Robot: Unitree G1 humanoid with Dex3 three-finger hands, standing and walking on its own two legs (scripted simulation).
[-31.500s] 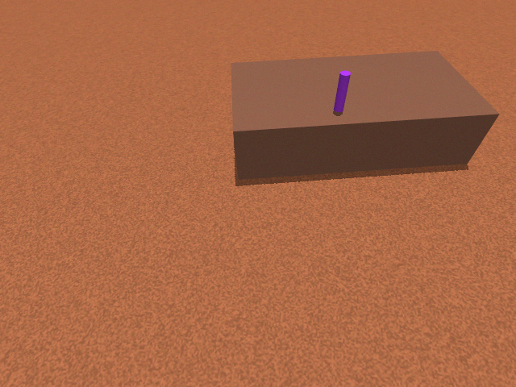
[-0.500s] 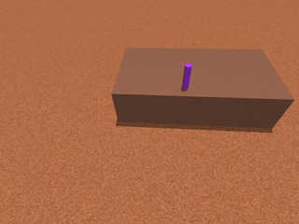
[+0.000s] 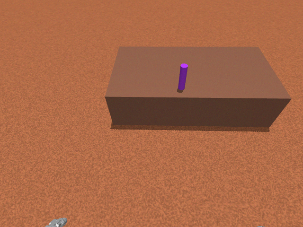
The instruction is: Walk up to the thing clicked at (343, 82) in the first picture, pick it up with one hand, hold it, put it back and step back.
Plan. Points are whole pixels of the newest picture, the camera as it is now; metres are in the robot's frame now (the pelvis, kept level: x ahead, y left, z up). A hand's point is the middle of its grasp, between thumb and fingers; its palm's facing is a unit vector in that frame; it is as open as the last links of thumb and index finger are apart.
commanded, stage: step back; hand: right
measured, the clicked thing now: (182, 77) +1.10 -0.17 -0.35
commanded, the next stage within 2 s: stand in 0.08 s
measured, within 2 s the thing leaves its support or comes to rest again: neither
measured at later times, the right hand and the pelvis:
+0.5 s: hand out of the picture +0.07 -0.25 -0.14, palm faces +0.00 +0.94 -0.33, open 7.4 cm; pelvis -0.02 +0.00 +0.01, yaw +0 degrees
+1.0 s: hand out of the picture +0.03 -0.26 -0.15, palm faces -0.04 +0.94 -0.33, open 7.4 cm; pelvis -0.03 -0.01 +0.01, yaw +1 degrees
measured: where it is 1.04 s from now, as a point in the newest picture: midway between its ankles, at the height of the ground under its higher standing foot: outside the picture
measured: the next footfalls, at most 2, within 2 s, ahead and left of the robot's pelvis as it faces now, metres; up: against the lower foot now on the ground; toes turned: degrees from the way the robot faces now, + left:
none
